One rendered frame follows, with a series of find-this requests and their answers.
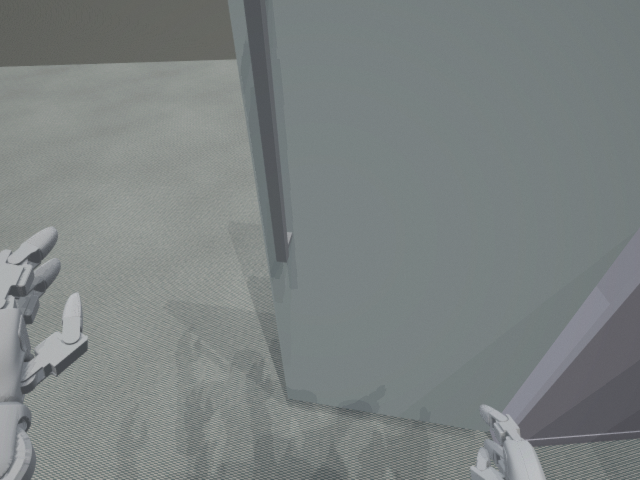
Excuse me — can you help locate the left robot hand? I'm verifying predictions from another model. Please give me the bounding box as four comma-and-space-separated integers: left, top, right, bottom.
0, 226, 88, 404

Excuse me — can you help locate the robot left forearm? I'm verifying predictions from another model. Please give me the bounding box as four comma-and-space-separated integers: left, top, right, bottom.
0, 402, 36, 480

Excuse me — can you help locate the right robot hand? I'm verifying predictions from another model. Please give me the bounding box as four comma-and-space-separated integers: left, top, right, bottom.
470, 404, 546, 480

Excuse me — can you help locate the fridge door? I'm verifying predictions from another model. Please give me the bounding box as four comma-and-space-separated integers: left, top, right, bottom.
228, 0, 640, 432

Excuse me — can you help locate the handle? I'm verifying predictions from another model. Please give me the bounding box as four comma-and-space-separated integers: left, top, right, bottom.
243, 0, 293, 263

